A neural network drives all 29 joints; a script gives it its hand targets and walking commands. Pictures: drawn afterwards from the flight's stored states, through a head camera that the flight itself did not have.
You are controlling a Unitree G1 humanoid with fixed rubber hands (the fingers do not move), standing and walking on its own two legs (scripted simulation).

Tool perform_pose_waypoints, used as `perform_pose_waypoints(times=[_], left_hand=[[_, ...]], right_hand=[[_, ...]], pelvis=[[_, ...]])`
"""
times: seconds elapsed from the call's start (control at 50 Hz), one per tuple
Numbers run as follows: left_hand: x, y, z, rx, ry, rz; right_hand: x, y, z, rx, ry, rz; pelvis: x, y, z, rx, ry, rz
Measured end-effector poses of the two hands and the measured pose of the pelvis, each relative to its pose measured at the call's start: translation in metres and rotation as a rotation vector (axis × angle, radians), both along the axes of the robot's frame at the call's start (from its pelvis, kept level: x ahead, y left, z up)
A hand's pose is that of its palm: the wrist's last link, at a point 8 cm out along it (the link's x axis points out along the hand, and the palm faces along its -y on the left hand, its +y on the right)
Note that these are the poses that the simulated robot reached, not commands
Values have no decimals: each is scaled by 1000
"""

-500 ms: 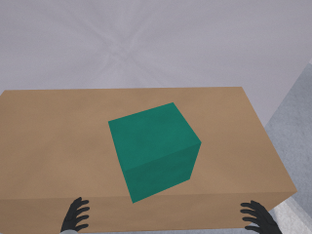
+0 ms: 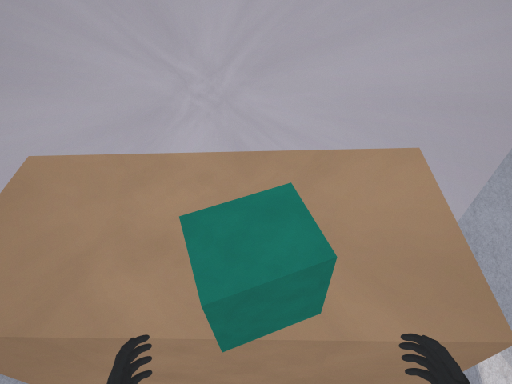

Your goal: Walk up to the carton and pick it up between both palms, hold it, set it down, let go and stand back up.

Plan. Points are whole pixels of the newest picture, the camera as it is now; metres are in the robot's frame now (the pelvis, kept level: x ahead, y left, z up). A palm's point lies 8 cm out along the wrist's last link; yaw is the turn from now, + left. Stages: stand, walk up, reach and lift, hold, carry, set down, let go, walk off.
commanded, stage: reach and lift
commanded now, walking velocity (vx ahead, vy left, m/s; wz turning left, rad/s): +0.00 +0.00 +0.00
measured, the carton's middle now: (256, 269) +0.38 +0.08 -0.10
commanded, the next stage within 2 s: none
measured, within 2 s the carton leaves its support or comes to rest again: neither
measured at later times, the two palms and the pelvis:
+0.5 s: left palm out of the picture +0.13 +0.25 -0.07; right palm (445, 373) +0.21 -0.23 -0.06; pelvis -0.04 -0.01 -0.02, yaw +1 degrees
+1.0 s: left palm (125, 351) +0.18 +0.26 -0.04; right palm (412, 314) +0.29 -0.19 -0.03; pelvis -0.03 +0.00 -0.01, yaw +0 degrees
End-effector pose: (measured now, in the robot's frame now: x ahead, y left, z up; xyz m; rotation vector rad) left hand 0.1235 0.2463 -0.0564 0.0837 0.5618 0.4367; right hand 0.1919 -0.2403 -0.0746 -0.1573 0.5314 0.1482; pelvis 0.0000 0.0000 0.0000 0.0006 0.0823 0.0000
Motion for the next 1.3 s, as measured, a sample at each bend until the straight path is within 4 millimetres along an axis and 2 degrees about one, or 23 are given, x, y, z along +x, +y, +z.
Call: perform_pose_waypoints(times=[0.16,0.32,0.42,0.54,0.68,0.8,1.04,1.18,1.3], left_hand=[[-19,-11,-2,-16,-88,33],[-17,-2,-1,-3,-185,64],[-9,1,-3,-27,-207,66],[10,-4,-10,-66,-198,62],[37,-8,-4,-82,-234,53],[52,-2,2,-65,-227,51],[60,11,23,-43,-241,63],[65,11,23,-64,-242,67],[81,11,29,-80,-264,77]], right_hand=[[-4,9,4,33,-68,56],[6,8,13,38,-137,65],[15,7,17,42,-155,64],[25,20,15,50,-127,98],[41,31,18,55,-132,102],[59,42,22,65,-138,100],[102,56,45,78,-199,129],[116,64,59,82,-223,137],[129,69,64,85,-206,129]], pelvis=[[-8,-12,-5,15,10,10],[-24,-17,-13,19,14,17],[-35,-15,-17,22,17,18],[-42,-12,-21,22,23,16],[-41,-7,-22,12,46,12],[-35,-1,-20,2,60,3],[-26,3,-12,-10,66,9],[-29,-2,-11,-9,69,17],[-35,-5,-12,-10,94,21]])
